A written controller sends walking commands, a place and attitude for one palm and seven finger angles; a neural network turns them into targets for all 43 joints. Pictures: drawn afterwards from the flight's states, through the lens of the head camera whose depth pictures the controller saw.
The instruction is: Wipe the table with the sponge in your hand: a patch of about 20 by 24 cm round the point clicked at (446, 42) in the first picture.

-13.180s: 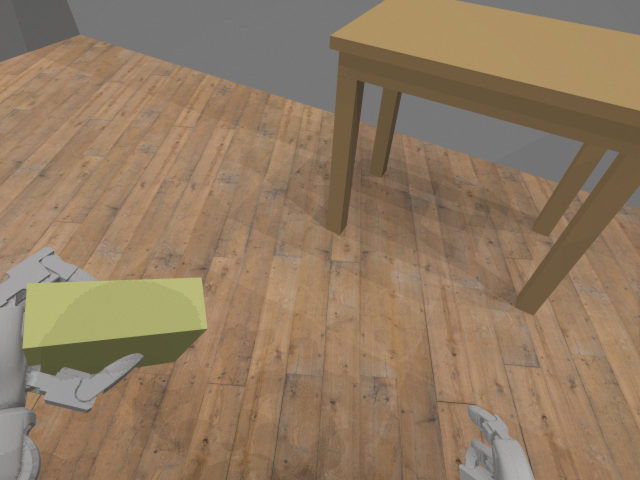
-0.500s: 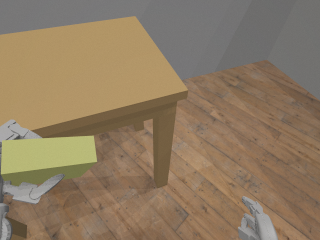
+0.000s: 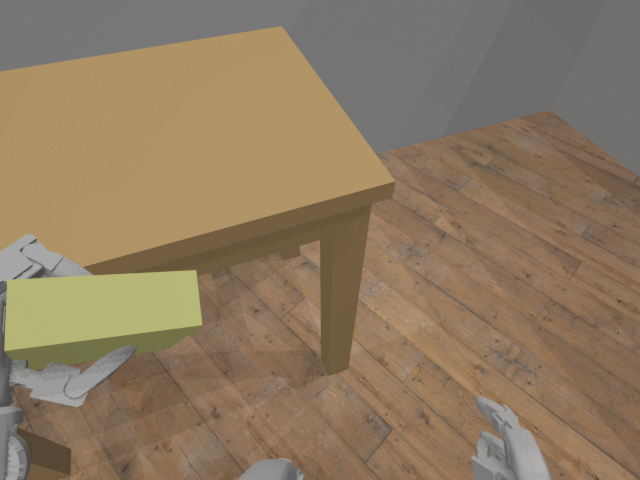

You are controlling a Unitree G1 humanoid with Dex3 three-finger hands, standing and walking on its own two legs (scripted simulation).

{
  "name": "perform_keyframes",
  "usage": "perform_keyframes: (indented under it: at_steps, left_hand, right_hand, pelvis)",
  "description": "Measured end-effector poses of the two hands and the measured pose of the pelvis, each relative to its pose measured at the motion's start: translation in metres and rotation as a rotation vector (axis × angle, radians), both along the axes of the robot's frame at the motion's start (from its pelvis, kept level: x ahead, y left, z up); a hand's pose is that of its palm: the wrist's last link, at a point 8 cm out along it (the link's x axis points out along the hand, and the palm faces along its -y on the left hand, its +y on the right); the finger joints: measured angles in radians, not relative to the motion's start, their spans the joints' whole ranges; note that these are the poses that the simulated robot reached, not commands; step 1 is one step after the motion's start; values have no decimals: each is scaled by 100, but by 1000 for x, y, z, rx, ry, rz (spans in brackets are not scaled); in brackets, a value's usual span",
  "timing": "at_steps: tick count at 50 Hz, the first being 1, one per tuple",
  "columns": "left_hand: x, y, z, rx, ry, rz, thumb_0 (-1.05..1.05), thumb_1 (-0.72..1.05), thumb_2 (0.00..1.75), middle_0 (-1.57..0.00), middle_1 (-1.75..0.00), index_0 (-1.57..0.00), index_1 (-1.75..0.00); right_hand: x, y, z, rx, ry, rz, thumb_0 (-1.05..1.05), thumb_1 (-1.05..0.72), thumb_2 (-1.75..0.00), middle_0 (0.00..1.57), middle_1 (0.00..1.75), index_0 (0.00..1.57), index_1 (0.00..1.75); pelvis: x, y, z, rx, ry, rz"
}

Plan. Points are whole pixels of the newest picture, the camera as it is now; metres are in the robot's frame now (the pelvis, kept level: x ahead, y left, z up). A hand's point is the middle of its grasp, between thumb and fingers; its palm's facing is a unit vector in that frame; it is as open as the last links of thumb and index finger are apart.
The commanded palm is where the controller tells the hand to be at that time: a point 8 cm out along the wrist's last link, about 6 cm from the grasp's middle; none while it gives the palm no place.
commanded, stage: shuffle to correct the standing spot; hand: left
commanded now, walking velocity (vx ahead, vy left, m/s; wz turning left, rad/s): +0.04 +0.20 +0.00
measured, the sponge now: (134, 319) +0.24 +0.19 +0.15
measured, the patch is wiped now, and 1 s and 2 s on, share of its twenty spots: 0.00 0.00 0.00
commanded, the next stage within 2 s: none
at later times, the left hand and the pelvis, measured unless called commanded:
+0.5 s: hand out of the picture +0.23 +0.36 +0.18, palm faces +0.37 -0.78 -0.51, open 9.4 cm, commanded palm +0.19 +0.40 +0.18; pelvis +0.03 +0.13 +0.00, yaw -1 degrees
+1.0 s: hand out of the picture +0.20 +0.52 +0.19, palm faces +0.43 -0.75 -0.50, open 9.4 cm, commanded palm +0.16 +0.54 +0.18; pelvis +0.00 +0.26 +0.01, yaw -1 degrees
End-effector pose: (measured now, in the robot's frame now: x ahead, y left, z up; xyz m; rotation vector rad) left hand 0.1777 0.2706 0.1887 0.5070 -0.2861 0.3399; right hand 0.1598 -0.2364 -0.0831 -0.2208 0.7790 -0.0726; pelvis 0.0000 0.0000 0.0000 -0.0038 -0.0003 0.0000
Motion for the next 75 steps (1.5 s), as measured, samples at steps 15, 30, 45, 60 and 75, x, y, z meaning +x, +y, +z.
perform_keyframes:
  at_steps: [15,30,45,60,75]
  left_hand:
    - [32,82,-7,76,31,1,-1,-43,100,-82,-134,-82,-134]
    - [20,189,-13,24,36,77,-1,-43,101,-82,-134,-82,-134]
    - [-4,226,36,134,-50,-39,-1,-43,101,-82,-134,-82,-134]
    - [-19,332,-16,-83,-26,22,-1,-43,101,-82,-134,-82,-134]
    - [-28,392,1,-53,16,114,-1,-43,101,-82,-134,-82,-134]
  right_hand:
    - [36,76,-2,18,-104,-70,1,-90,-89,19,30,20,30]
    - [35,167,-3,-11,-36,-38,1,-90,-89,20,30,21,30]
    - [20,253,-1,55,-92,16,1,-90,-89,20,30,21,30]
    - [-29,315,-2,-62,-37,-102,1,-90,-89,20,30,20,30]
    - [-23,402,-7,64,13,-5,1,-90,-89,20,30,21,30]
  pelvis:
    - [18,72,-15,51,-42,-25]
    - [25,165,-12,14,-43,1]
    - [0,233,-5,-17,-18,1]
    - [-23,331,-13,41,-87,-11]
    - [-6,375,5,12,-41,-9]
